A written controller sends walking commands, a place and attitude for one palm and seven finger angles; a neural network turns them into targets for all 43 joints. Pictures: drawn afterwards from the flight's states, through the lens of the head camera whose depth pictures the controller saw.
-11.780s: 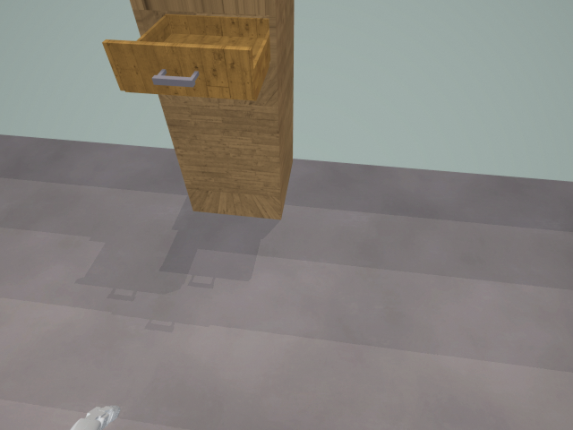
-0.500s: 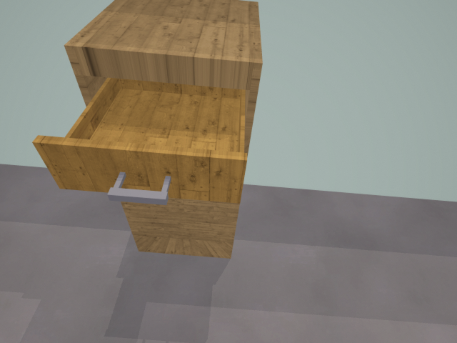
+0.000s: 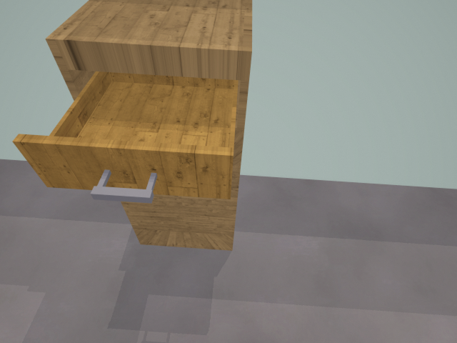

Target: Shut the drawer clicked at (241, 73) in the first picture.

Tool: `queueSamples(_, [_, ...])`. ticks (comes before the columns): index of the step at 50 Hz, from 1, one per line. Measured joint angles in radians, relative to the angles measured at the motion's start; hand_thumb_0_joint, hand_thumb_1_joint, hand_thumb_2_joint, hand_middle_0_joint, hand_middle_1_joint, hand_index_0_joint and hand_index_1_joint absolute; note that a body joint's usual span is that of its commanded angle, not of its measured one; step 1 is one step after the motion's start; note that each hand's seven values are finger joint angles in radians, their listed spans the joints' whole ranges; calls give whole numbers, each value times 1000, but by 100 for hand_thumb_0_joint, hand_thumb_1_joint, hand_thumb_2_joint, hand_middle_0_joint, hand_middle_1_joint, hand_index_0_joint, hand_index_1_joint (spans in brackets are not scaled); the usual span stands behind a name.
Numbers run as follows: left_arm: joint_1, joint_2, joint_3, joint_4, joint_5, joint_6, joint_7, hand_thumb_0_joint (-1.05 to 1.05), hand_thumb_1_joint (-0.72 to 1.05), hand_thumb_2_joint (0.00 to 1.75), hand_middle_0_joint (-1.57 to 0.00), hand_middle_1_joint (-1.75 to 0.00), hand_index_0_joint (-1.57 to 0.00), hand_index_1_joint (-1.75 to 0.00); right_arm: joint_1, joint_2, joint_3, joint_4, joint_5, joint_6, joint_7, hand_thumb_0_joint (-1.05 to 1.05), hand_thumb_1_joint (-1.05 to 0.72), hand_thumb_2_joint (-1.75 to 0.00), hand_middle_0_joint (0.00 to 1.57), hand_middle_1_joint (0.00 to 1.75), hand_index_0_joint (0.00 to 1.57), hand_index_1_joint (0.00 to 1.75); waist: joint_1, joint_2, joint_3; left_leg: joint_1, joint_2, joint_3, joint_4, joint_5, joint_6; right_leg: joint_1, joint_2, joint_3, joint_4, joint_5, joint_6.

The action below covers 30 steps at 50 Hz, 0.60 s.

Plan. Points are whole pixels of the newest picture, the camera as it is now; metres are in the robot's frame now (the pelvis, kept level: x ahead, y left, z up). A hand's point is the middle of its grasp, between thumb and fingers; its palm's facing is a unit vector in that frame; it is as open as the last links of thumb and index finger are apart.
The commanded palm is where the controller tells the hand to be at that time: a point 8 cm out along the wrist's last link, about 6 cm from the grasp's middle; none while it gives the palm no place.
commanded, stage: come to a stop and stand still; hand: left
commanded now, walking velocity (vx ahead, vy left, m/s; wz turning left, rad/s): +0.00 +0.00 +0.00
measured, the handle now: (126, 185) +0.36 +0.21 +0.06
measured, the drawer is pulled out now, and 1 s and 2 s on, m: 0.24 0.24 0.24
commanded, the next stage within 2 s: look again from close up in 0.50 s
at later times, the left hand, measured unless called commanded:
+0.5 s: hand out of the picture -0.03 +0.12 -0.17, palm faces +0.09 -0.99 -0.13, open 7.4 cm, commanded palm none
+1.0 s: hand out of the picture +0.04 +0.16 -0.16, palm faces +0.08 -0.97 -0.24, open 7.3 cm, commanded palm none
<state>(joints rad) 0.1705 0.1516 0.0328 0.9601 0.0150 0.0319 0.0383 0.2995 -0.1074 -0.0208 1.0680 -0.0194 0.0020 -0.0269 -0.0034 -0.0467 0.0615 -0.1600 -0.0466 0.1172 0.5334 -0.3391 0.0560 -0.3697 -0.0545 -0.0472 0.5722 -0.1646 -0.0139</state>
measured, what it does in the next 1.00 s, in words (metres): stands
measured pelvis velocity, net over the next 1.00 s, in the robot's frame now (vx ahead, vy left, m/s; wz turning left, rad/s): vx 0.02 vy -0.02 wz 0.03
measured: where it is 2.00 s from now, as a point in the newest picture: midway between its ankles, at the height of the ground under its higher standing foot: outside the picture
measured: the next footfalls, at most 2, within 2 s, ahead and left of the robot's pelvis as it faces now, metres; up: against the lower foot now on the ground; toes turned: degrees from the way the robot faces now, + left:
none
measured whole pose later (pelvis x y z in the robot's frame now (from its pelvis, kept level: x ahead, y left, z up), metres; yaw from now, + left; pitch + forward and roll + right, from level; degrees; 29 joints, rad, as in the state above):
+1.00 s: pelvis +0.02 -0.02 +0.01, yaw +2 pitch -1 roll +1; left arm 0.30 0.15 0.01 1.06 0.01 -0.02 0.04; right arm 0.36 -0.14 0.01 1.05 -0.02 -0.03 -0.02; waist 0.00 0.03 -0.03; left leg -0.11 -0.02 0.08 0.46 -0.33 0.02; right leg -0.31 -0.02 -0.08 0.51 -0.17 -0.04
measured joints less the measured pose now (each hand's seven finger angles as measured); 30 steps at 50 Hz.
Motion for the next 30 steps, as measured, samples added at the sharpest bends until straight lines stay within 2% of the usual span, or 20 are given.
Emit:
queueSamples(5, [48,7,3,4,8,-2,0,-1,95,89,-20,-30,-20,-30,-23,-23,-3,-11,-3,12,3,1,-92,-90,20,30,20,30,19,18,-10,7,14,3,-2,6,-11,11,14,0,-16,14,-10])
queueSamples(11, [126,7,-5,40,10,-1,-7,0,94,89,-20,-30,-20,-30,-18,-40,-1,-23,-3,16,15,1,-92,-90,20,30,20,30,13,35,-36,-14,32,-14,-17,21,-20,16,33,-19,-74,43,-23])
queueSamples(20, [179,-18,-16,94,3,-12,-14,1,92,89,-20,-30,-20,-30,79,-13,19,36,-3,7,14,0,-91,-90,20,30,20,30,14,8,-48,-2,40,-38,-79,61,-36,47,47,-36,-161,85,-24])
queueSamples(30, [202,-63,-32,131,0,-30,-11,1,91,89,-20,-30,-20,-30,126,23,35,73,-1,6,6,0,-91,-90,20,30,20,30,13,19,-55,18,44,-43,-96,55,-40,62,52,-39,-166,73,-32])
